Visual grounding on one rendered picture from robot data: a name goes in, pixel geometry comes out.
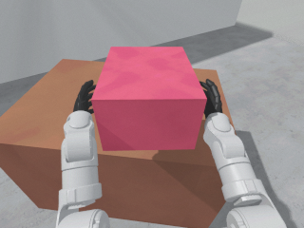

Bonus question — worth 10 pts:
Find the pedestal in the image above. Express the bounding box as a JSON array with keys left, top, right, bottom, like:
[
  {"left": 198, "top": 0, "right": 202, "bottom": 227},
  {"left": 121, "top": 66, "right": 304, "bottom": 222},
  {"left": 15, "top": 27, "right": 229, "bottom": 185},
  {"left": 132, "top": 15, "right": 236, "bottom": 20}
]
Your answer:
[{"left": 0, "top": 59, "right": 237, "bottom": 228}]

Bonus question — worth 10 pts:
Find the right robot forearm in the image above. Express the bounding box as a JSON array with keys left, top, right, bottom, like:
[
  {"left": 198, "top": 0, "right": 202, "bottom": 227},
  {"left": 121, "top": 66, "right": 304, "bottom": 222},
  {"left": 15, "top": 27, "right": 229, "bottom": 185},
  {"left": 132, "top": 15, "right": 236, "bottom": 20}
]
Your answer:
[{"left": 203, "top": 112, "right": 287, "bottom": 228}]

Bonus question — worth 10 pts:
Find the right robot upper arm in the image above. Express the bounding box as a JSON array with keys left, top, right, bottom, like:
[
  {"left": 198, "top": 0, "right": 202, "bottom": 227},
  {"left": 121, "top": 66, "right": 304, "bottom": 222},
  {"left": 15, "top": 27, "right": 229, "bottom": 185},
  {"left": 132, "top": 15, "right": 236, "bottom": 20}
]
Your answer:
[{"left": 226, "top": 204, "right": 286, "bottom": 228}]

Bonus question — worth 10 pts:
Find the carton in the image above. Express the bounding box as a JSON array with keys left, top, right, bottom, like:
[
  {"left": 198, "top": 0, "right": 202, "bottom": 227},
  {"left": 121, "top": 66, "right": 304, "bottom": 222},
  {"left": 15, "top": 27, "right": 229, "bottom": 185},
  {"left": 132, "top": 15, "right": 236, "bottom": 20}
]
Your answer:
[{"left": 91, "top": 47, "right": 207, "bottom": 151}]

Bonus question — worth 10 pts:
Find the left robot upper arm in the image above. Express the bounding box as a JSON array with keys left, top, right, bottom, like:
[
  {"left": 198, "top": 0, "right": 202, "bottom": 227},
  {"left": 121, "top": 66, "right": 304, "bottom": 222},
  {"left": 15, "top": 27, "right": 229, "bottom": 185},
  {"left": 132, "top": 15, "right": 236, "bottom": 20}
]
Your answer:
[{"left": 57, "top": 209, "right": 110, "bottom": 228}]

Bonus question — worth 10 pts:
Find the robot left hand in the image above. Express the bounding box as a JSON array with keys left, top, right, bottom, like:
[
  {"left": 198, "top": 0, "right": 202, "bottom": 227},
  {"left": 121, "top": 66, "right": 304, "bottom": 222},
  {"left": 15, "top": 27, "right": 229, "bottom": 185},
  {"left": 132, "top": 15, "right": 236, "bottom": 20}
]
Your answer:
[{"left": 73, "top": 80, "right": 96, "bottom": 114}]

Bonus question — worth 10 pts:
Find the robot right hand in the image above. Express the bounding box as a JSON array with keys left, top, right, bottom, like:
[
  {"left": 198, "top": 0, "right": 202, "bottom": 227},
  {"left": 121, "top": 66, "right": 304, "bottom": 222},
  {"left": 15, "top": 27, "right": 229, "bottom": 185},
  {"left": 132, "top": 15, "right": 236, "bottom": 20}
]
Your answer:
[{"left": 199, "top": 79, "right": 223, "bottom": 120}]

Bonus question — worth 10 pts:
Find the left robot forearm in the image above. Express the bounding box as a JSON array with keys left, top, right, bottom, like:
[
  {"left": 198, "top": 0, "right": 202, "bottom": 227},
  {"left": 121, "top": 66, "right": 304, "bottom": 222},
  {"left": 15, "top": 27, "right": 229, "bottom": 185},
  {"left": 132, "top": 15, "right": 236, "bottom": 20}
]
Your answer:
[{"left": 55, "top": 110, "right": 103, "bottom": 228}]

